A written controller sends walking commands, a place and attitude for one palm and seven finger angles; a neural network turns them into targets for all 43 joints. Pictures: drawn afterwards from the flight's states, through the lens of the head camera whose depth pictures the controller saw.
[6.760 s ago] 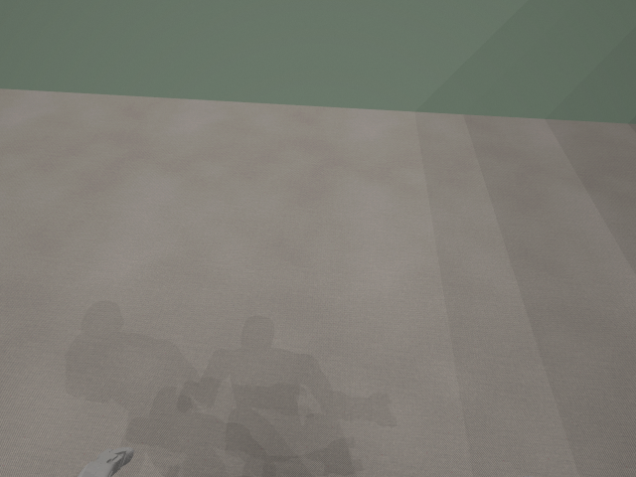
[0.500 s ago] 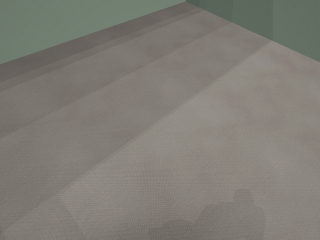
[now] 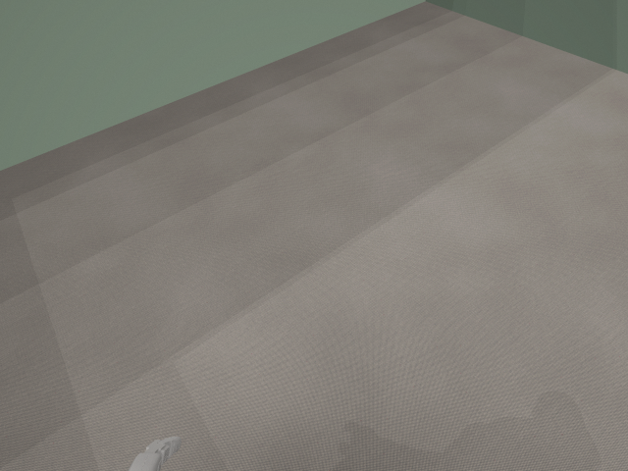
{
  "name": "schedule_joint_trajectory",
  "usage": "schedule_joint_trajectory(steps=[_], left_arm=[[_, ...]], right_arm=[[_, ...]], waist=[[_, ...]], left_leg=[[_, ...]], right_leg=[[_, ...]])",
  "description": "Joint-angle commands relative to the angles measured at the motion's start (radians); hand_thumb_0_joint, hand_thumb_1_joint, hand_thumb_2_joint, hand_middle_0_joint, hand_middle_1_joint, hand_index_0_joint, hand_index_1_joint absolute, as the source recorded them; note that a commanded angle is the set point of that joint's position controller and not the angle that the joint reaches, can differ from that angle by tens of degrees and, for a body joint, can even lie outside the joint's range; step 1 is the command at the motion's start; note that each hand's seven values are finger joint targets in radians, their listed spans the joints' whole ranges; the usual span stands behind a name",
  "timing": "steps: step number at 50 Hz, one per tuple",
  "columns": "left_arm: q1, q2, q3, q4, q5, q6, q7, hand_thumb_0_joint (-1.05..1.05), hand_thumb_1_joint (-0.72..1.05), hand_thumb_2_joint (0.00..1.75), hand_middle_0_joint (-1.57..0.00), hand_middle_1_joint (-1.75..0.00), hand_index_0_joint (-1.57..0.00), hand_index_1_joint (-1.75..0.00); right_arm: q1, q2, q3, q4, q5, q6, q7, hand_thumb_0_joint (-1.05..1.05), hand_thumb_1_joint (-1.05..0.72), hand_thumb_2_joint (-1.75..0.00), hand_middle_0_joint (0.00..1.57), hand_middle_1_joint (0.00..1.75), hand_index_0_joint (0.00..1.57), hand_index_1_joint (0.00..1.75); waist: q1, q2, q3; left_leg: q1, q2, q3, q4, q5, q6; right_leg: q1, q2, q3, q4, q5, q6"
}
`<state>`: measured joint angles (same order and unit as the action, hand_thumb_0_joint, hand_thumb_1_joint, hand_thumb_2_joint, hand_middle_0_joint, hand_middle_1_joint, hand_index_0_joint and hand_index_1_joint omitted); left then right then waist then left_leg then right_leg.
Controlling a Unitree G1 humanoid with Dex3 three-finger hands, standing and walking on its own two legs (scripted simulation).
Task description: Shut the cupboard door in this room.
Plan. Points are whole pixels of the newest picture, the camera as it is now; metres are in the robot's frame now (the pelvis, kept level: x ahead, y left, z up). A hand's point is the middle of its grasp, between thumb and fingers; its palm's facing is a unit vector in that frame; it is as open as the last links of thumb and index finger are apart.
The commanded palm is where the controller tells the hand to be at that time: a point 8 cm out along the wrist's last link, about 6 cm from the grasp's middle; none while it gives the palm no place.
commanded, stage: turn or walk to find it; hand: left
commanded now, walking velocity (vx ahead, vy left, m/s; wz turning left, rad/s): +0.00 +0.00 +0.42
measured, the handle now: out of the picture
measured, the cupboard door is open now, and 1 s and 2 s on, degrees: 87 87 87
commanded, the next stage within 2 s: none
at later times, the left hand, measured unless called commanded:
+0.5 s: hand out of the picture -0.07 +0.23 -0.18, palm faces +0.31 -0.92 -0.24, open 7.4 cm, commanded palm none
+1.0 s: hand out of the picture -0.03 +0.20 -0.14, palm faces +0.42 -0.86 -0.30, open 7.4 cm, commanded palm none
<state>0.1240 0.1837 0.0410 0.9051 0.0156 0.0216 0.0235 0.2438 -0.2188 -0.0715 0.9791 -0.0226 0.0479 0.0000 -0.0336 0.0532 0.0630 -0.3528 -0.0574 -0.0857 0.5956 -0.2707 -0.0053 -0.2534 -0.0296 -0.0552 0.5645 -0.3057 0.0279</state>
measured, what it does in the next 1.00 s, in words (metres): steps on the spot, turning left: left foot, then right foot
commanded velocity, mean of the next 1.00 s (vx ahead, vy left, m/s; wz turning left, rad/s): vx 0.00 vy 0.00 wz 0.42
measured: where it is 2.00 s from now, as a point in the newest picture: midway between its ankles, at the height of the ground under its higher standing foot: outside the picture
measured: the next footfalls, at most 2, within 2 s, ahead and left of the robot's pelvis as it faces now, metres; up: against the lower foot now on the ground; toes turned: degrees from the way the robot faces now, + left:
left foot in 0.46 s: -0.04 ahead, +0.14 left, +0.00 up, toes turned +19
right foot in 0.94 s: +0.02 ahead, -0.09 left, +0.00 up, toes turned +21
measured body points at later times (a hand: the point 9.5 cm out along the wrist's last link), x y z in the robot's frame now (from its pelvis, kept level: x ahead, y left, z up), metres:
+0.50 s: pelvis -0.04 +0.02 -0.01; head -0.01 +0.05 +0.44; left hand -0.08 +0.28 -0.16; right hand +0.11 -0.21 -0.14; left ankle -0.07 +0.13 -0.73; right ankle +0.00 -0.11 -0.72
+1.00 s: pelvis -0.06 -0.02 +0.00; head -0.02 -0.05 +0.45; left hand -0.06 +0.25 -0.11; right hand +0.08 -0.23 -0.17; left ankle -0.08 +0.12 -0.71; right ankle -0.01 -0.11 -0.73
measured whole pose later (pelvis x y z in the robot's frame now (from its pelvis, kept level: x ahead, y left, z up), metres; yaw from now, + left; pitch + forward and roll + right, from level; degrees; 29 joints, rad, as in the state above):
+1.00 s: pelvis -0.06 -0.02 +0.00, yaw +26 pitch -1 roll +1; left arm 0.13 0.17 0.03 0.90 0.02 0.02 0.02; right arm 0.24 -0.23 -0.08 0.98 -0.02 0.06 0.00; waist -0.03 0.07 0.07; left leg -0.38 -0.05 -0.09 0.72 -0.38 -0.02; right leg -0.26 -0.03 -0.09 0.59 -0.31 -0.02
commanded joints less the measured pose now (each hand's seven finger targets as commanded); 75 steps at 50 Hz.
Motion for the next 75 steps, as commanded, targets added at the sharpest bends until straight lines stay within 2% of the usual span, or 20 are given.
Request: schedule_joint_trajectory(steps=[1,5,17,21,22,23,24,31,40,45,46,48,49,51,54,68,72,73,74,75], left_arm=[[0.077,0.228,0.058,-0.062,0.004,-0.020,0.020,0.00,0.90,0.90,-0.20,-0.30,-0.20,-0.30],[0.003,0.150,0.031,-0.074,0.000,-0.032,0.012,0.00,0.90,0.90,-0.20,-0.30,-0.20,-0.30],[0.169,0.215,0.055,0.007,0.019,-0.025,0.010,0.00,0.90,0.90,-0.20,-0.30,-0.20,-0.30],[0.145,0.223,0.060,0.016,0.009,-0.016,0.006,0.00,0.90,0.90,-0.20,-0.30,-0.20,-0.30],[0.137,0.201,0.054,0.011,-0.001,-0.009,0.004,0.00,0.90,0.90,-0.20,-0.30,-0.20,-0.30],[0.152,0.135,0.044,-0.019,-0.008,-0.002,0.000,0.00,0.90,0.90,-0.20,-0.30,-0.20,-0.30],[0.090,0.111,0.024,-0.048,0.000,0.006,0.002,0.00,0.90,0.90,-0.20,-0.30,-0.20,-0.30],[0.092,0.133,0.036,0.007,0.001,0.013,-0.013,0.00,0.90,0.90,-0.20,-0.30,-0.20,-0.30],[0.003,0.110,0.029,-0.048,-0.006,0.010,-0.003,0.00,0.90,0.90,-0.20,-0.30,-0.20,-0.30],[0.106,0.114,0.032,-0.029,-0.012,-0.006,0.000,0.00,0.90,0.90,-0.20,-0.30,-0.20,-0.30],[0.150,0.136,0.038,-0.020,-0.009,-0.014,0.004,0.00,0.90,0.90,-0.20,-0.30,-0.20,-0.30],[0.172,0.284,0.063,-0.033,0.013,-0.026,0.013,0.00,0.90,0.90,-0.20,-0.30,-0.20,-0.30],[0.147,0.268,0.055,-0.049,0.004,-0.019,0.015,0.00,0.90,0.90,-0.20,-0.30,-0.20,-0.30],[0.018,0.203,0.050,-0.079,0.000,-0.023,0.014,0.00,0.90,0.90,-0.20,-0.30,-0.20,-0.30],[0.002,0.147,0.030,-0.078,-0.003,-0.034,0.010,0.00,0.90,0.90,-0.20,-0.30,-0.20,-0.30],[0.181,0.217,0.057,0.015,0.019,-0.024,0.011,0.00,0.90,0.90,-0.20,-0.30,-0.20,-0.30],[0.138,0.213,0.058,0.025,0.007,-0.014,0.006,0.00,0.90,0.90,-0.20,-0.30,-0.20,-0.30],[0.149,0.183,0.051,0.013,-0.003,-0.006,0.004,0.00,0.90,0.90,-0.20,-0.30,-0.20,-0.30],[0.136,0.117,0.036,-0.022,-0.008,0.000,-0.003,0.00,0.90,0.90,-0.20,-0.30,-0.20,-0.30],[0.063,0.118,0.025,-0.041,0.002,0.012,0.001,0.00,0.90,0.90,-0.20,-0.30,-0.20,-0.30]], right_arm=[[-0.035,-0.111,-0.041,-0.105,-0.002,0.001,0.003,0.00,-0.90,-0.90,0.20,0.30,0.20,0.30],[0.044,-0.085,-0.035,-0.039,-0.004,0.014,0.018,0.00,-0.90,-0.90,0.20,0.30,0.20,0.30],[-0.094,-0.060,-0.005,-0.070,0.013,-0.003,0.012,0.00,-0.90,-0.90,0.20,0.30,0.20,0.30],[-0.008,-0.073,-0.002,-0.051,0.015,-0.022,0.007,0.00,-0.90,-0.90,0.20,0.30,0.20,0.30],[0.034,-0.111,-0.010,-0.041,0.014,-0.032,0.009,0.00,-0.90,-0.90,0.20,0.30,0.20,0.30],[0.058,-0.205,-0.031,-0.046,0.004,-0.042,0.004,0.00,-0.90,-0.90,0.20,0.30,0.20,0.30],[0.096,-0.263,-0.042,-0.036,0.005,-0.033,-0.004,0.00,-0.90,-0.90,0.20,0.30,0.20,0.30],[-0.043,-0.178,-0.011,-0.072,0.006,-0.045,-0.024,0.00,-0.90,-0.90,0.20,0.30,0.20,0.30],[0.010,-0.179,-0.027,-0.075,-0.004,-0.035,-0.018,0.00,-0.90,-0.90,0.20,0.30,0.20,0.30],[-0.040,-0.176,-0.033,-0.092,-0.001,-0.025,-0.012,0.00,-0.90,-0.90,0.20,0.30,0.20,0.30],[-0.045,-0.153,-0.033,-0.098,0.005,-0.025,-0.009,0.00,-0.90,-0.90,0.20,0.30,0.20,0.30],[-0.049,-0.066,-0.021,-0.134,0.011,-0.023,-0.003,0.00,-0.90,-0.90,0.20,0.30,0.20,0.30],[-0.065,-0.115,-0.035,-0.128,0.002,-0.010,-0.001,0.00,-0.90,-0.90,0.20,0.30,0.20,0.30],[-0.005,-0.115,-0.045,-0.072,-0.005,0.013,0.008,0.00,-0.90,-0.90,0.20,0.30,0.20,0.30],[0.064,-0.088,-0.035,-0.029,-0.005,0.017,0.017,0.00,-0.90,-0.90,0.20,0.30,0.20,0.30],[-0.081,-0.058,-0.001,-0.061,0.014,-0.003,0.011,0.00,-0.90,-0.90,0.20,0.30,0.20,0.30],[0.019,-0.071,-0.002,-0.039,0.016,-0.022,0.007,0.00,-0.90,-0.90,0.20,0.30,0.20,0.30],[0.050,-0.122,-0.012,-0.034,0.012,-0.033,0.007,0.00,-0.90,-0.90,0.20,0.30,0.20,0.30],[0.070,-0.221,-0.034,-0.041,0.004,-0.038,0.001,0.00,-0.90,-0.90,0.20,0.30,0.20,0.30],[0.094,-0.260,-0.040,-0.030,0.002,-0.027,-0.005,0.00,-0.90,-0.90,0.20,0.30,0.20,0.30]], waist=[[0.050,-0.251,-0.060],[-0.004,-0.176,0.002],[0.086,-0.253,-0.048],[0.033,-0.232,-0.118],[0.007,-0.106,-0.144],[-0.003,0.172,-0.156],[-0.030,0.235,-0.137],[0.026,0.081,-0.077],[-0.008,0.094,-0.085],[0.047,0.090,-0.114],[0.069,0.028,-0.142],[0.090,-0.366,-0.108],[0.085,-0.255,-0.081],[0.022,-0.239,-0.001],[-0.008,-0.200,0.002],[0.091,-0.250,-0.073],[0.024,-0.196,-0.127],[0.003,-0.048,-0.151],[-0.014,0.241,-0.122],[-0.038,0.207,-0.094]], left_leg=[[-0.218,0.035,-0.036,0.503,-0.239,-0.016],[-0.205,0.064,0.027,0.639,-0.065,-0.047],[-0.078,0.097,0.136,0.210,-0.212,-0.062],[0.134,0.076,0.173,-0.105,-0.004,-0.037],[0.262,0.121,0.121,-0.221,0.132,-0.023],[0.387,0.354,-0.184,-0.266,0.410,0.069],[0.347,0.470,-0.272,-0.263,0.655,0.171],[0.262,0.287,-0.081,-0.252,0.548,0.145],[0.246,0.297,-0.220,-0.245,0.461,0.185],[0.077,0.230,-0.234,-0.175,0.366,0.135],[0.010,0.185,-0.209,-0.119,0.263,0.094],[-0.268,-0.022,0.024,0.274,-0.297,-0.025],[-0.218,0.023,-0.018,0.441,-0.295,-0.017],[-0.202,0.049,-0.026,0.600,-0.168,-0.022],[-0.204,0.063,0.021,0.655,-0.046,-0.050],[-0.061,0.101,0.139,0.186,-0.220,-0.053],[0.173,0.088,0.164,-0.137,0.016,-0.030],[0.301,0.161,0.069,-0.236,0.117,-0.002],[0.372,0.411,-0.255,-0.287,0.379,0.098],[0.274,0.482,-0.273,-0.299,0.468,0.180]], right_leg=[[0.036,-0.407,0.321,-0.349,0.001,-0.180],[0.003,-0.255,0.105,-0.302,0.111,-0.115],[0.153,-0.341,0.040,-0.192,0.403,-0.177],[0.103,-0.307,-0.040,-0.046,0.428,-0.102],[0.015,-0.267,-0.092,0.077,0.321,-0.051],[-0.229,-0.139,-0.143,0.272,-0.051,0.028],[-0.299,-0.088,-0.072,0.416,-0.348,0.047],[-0.288,-0.079,0.021,0.552,-0.091,0.058],[-0.213,-0.043,0.037,0.311,-0.156,0.057],[0.061,-0.001,0.007,-0.032,0.023,0.035],[0.178,-0.033,0.028,-0.172,0.110,0.029],[0.251,-0.439,0.427,-0.307,0.164,-0.137],[0.092,-0.454,0.374,-0.320,0.109,-0.184],[-0.041,-0.343,0.274,-0.371,-0.094,-0.139],[0.006,-0.247,0.088,-0.316,0.093,-0.098],[0.163,-0.352,0.046,-0.208,0.346,-0.184],[0.069,-0.313,-0.056,-0.049,0.328,-0.096],[-0.053,-0.254,-0.107,0.092,0.204,-0.039],[-0.315,-0.118,-0.147,0.295,-0.216,0.041],[-0.305,-0.095,-0.056,0.427,-0.325,0.037]])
